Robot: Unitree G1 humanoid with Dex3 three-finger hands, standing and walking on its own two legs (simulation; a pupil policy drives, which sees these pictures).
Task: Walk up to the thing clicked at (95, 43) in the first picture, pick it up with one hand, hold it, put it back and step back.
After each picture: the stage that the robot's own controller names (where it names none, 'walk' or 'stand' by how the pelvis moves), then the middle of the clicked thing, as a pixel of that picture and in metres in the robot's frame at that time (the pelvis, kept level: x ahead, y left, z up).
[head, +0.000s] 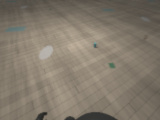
stand; (94, 45) +1.72 -0.15 -0.72
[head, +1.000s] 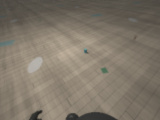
walk; (85, 51) +1.59 +0.17 -0.70
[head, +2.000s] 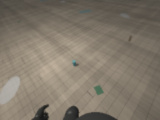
walk; (74, 63) +1.06 +0.32 -0.72
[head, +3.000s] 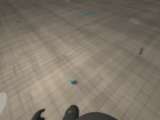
walk; (72, 81) +0.65 +0.28 -0.72
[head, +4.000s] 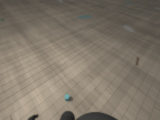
walk; (67, 97) +0.40 +0.21 -0.70
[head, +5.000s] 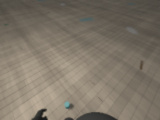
stand; (67, 105) +0.32 +0.22 -0.72
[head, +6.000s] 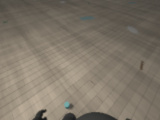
stand; (67, 105) +0.30 +0.22 -0.72
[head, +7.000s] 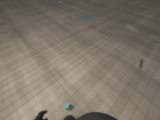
stand; (67, 106) +0.29 +0.23 -0.72
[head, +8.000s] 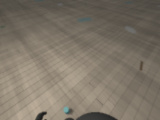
stand; (66, 110) +0.26 +0.23 -0.73
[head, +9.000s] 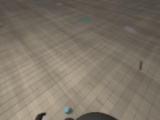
stand; (66, 110) +0.26 +0.23 -0.73
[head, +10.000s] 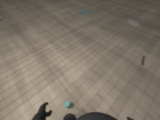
go down; (67, 104) +0.27 +0.22 -0.72
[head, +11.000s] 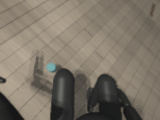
go down; (51, 68) +0.34 +0.27 -0.29
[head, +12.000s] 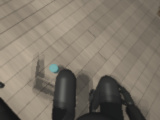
close in; (54, 68) +0.33 +0.28 -0.29
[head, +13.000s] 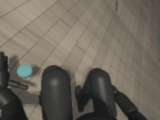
close in; (25, 71) +0.30 +0.30 -0.21
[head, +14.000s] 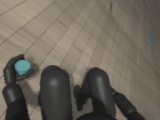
close; (23, 69) +0.31 +0.30 -0.20
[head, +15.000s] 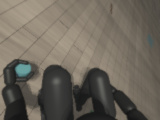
lift; (23, 71) +0.29 +0.30 -0.21
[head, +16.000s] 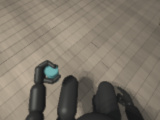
lift; (53, 74) +0.29 +0.24 -0.02
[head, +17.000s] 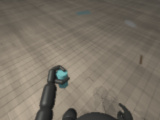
lift; (62, 78) +0.31 +0.18 +0.02
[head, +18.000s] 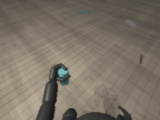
hold; (64, 76) +0.32 +0.17 +0.02
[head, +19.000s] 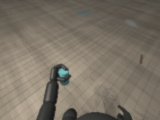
hold; (64, 76) +0.33 +0.17 +0.01
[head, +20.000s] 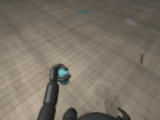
crouch; (64, 76) +0.32 +0.17 +0.02
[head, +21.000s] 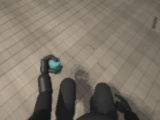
crouch; (55, 66) +0.37 +0.23 -0.08
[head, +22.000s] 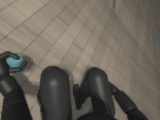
lower; (16, 64) +0.34 +0.33 -0.21
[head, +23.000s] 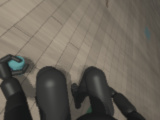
lower; (18, 66) +0.34 +0.31 -0.21
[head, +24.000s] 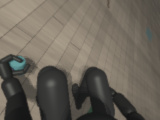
lower; (19, 66) +0.34 +0.31 -0.21
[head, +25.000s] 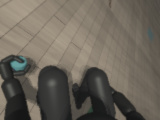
lower; (20, 66) +0.32 +0.32 -0.21
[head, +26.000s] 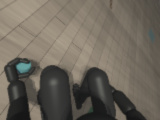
loosen; (24, 68) +0.31 +0.30 -0.21
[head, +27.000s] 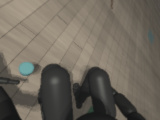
withdraw; (26, 69) +0.30 +0.29 -0.21
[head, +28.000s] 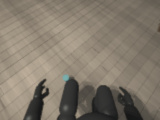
walk; (66, 78) +0.35 +0.23 -0.45
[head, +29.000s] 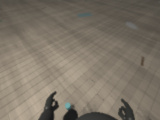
stand; (68, 106) +0.28 +0.20 -0.66
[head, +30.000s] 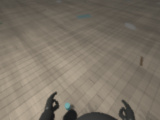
stand; (67, 106) +0.29 +0.21 -0.67
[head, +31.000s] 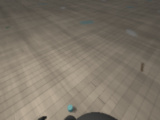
stand; (70, 108) +0.31 +0.18 -0.72
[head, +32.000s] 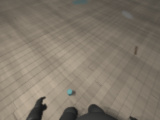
walk; (69, 92) +0.37 +0.16 -0.71
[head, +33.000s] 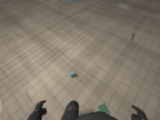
walk; (72, 74) +0.64 +0.24 -0.69
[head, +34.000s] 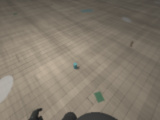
stand; (75, 65) +0.95 +0.22 -0.70
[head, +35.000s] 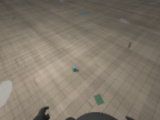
stand; (74, 68) +0.93 +0.24 -0.72
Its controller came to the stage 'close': yes
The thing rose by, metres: 0.71
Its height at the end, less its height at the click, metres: +0.00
